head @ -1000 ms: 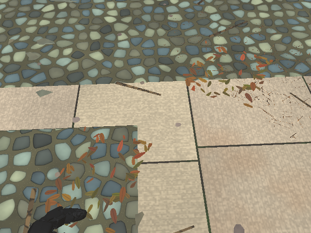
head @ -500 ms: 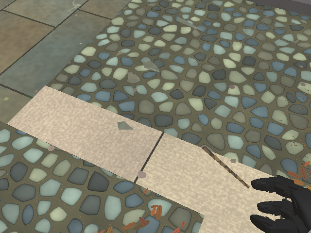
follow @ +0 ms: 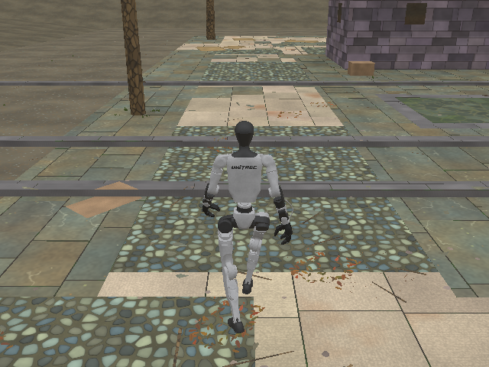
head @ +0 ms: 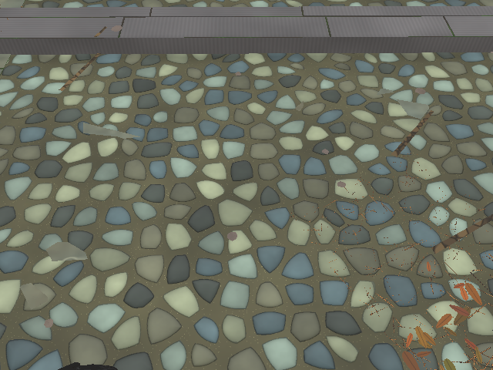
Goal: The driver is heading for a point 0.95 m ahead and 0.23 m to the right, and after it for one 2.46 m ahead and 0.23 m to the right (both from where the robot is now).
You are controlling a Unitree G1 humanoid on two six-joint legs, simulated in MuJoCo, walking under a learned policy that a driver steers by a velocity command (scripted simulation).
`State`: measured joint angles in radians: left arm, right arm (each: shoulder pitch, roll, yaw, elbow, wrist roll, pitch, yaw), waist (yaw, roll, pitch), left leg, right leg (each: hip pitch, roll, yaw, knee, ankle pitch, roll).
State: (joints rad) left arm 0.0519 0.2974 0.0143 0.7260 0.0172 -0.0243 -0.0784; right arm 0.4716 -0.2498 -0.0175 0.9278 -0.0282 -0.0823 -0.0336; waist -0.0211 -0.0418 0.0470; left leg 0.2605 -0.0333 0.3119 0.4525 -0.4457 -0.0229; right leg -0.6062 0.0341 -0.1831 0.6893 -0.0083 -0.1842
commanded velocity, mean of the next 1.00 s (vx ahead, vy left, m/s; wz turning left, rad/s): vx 0.51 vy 0.00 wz -0.79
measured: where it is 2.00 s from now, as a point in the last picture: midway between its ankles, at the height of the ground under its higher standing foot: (275, 258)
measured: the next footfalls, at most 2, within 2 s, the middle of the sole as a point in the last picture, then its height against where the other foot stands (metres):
right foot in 0.02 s outside the picture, level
left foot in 0.42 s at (222, 309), level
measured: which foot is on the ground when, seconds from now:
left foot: up 0.00-0.40, down 0.42-0.82, up 0.84-1.00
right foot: up 0.00-0.00, down 0.02-0.40, up 0.42-0.80, down 0.82-1.00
